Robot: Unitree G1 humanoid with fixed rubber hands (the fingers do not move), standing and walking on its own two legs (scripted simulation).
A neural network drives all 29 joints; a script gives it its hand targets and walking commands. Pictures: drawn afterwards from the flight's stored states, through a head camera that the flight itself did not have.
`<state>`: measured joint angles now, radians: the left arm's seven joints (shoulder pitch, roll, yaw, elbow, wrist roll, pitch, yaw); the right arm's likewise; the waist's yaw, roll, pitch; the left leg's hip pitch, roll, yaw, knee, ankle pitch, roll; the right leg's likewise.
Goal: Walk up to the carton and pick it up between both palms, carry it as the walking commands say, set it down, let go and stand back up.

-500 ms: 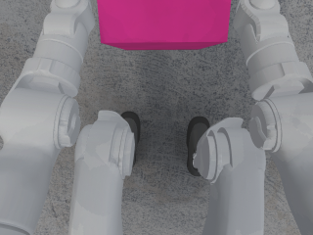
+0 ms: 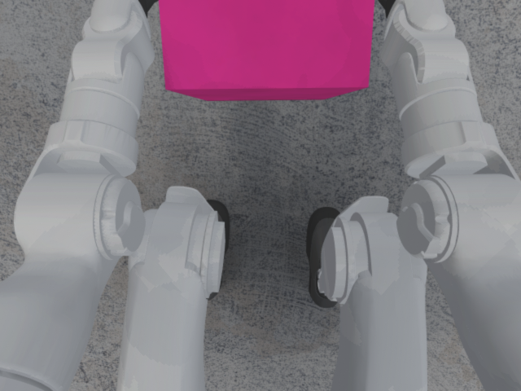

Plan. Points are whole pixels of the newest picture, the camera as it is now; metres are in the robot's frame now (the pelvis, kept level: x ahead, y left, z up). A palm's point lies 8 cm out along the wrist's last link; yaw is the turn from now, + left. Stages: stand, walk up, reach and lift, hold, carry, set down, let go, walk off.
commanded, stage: reach and lift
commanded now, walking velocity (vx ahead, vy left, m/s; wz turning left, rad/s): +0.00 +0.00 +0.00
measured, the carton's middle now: (265, 18) +0.54 +0.02 -0.24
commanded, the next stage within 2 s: none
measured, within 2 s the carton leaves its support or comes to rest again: leaves its support in 0.16 s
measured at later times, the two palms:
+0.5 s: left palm out of the picture +0.54 +0.17 -0.09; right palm out of the picture +0.55 -0.13 -0.09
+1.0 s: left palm out of the picture +0.53 +0.17 -0.04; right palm out of the picture +0.54 -0.13 -0.03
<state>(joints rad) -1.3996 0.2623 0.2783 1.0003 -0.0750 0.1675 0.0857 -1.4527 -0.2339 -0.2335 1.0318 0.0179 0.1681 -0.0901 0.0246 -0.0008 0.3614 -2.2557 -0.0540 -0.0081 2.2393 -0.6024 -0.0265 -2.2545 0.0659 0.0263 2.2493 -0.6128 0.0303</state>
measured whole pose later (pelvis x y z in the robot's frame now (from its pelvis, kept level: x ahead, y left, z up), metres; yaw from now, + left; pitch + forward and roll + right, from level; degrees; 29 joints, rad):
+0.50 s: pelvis -0.01 +0.00 +0.03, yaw +0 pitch +41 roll +1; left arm -1.34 0.19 0.36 0.87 0.05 0.28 0.11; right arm -1.39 -0.16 -0.33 0.91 -0.07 0.27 -0.13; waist 0.02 -0.02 0.16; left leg -2.27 -0.08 -0.03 2.11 -0.55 -0.05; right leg -2.27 0.10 0.04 2.12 -0.57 0.04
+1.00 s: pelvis +0.00 +0.00 +0.07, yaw +0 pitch +45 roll +0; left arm -1.21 0.11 0.41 0.71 0.11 0.34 0.09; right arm -1.25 -0.09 -0.38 0.75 -0.12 0.32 -0.10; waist 0.02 -0.02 0.02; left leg -2.21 -0.09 -0.04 1.97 -0.56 -0.05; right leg -2.21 0.12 0.06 1.98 -0.57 0.05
